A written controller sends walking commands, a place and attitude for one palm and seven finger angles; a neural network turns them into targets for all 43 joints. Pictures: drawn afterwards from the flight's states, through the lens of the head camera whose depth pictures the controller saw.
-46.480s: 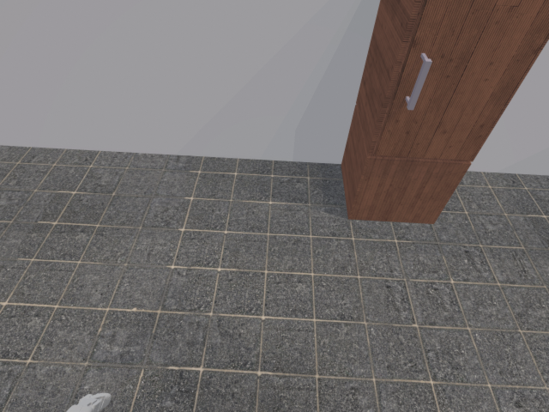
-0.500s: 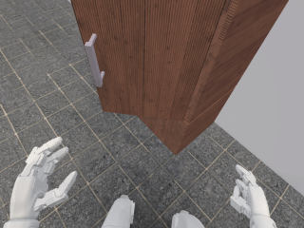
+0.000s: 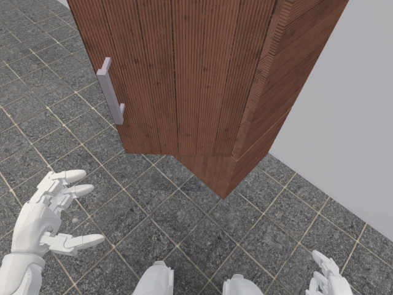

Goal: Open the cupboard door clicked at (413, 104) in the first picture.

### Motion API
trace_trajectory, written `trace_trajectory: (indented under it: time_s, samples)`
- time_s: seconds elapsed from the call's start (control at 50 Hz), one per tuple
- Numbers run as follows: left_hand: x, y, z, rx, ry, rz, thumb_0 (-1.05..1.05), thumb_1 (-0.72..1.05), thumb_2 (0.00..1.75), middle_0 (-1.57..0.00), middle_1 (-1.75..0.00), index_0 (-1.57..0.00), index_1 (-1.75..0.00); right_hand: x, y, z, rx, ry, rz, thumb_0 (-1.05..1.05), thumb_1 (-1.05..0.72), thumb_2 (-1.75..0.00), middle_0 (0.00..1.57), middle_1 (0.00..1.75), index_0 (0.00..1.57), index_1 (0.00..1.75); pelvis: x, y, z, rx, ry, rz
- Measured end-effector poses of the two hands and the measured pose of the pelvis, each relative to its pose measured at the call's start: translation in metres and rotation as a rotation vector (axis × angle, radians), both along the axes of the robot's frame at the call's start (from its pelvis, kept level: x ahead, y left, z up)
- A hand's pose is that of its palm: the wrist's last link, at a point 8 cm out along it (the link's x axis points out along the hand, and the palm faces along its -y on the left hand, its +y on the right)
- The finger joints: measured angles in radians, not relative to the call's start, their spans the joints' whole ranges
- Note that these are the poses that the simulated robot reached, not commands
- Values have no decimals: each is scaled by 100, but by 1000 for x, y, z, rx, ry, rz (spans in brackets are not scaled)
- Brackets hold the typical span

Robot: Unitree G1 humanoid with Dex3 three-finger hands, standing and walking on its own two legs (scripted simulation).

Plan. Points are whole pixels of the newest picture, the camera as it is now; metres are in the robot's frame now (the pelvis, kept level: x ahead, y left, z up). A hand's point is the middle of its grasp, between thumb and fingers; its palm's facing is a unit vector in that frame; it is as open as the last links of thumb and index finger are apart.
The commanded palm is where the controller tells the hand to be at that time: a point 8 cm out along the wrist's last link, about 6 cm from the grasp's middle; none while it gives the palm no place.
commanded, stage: raise the hand with hooked fingers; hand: left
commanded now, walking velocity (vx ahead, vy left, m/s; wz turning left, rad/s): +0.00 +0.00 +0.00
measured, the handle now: (113, 93) +0.54 +0.24 +0.05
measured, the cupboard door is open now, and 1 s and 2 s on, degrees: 43 43 43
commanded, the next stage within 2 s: move the hooked fingers beside the handle in 1.06 s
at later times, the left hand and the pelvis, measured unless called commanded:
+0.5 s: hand (39, 190) +0.27 +0.29 +0.08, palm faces +0.07 -1.00 -0.06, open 13.9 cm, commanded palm +0.25 +0.34 +0.08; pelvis +0.00 +0.02 +0.02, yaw +0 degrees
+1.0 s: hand (51, 183) +0.29 +0.28 +0.08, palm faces +0.05 -1.00 -0.05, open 14.0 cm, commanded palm +0.26 +0.33 +0.08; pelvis +0.00 +0.01 +0.02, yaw +0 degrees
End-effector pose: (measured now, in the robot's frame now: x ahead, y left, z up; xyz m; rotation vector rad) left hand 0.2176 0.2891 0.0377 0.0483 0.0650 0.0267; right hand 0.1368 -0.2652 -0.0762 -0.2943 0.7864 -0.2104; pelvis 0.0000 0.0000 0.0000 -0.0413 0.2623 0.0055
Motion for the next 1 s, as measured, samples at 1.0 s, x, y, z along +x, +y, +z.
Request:
trace_trajectory:
  time_s: [1.0]
  samples:
    - [48,42,42,4,-45,25,-1,-50,30,-30,-120,-30,-120,1,21,24,28,-6,36,1,-90,-90,20,30,21,30,3,7,21,-1,-36,-5]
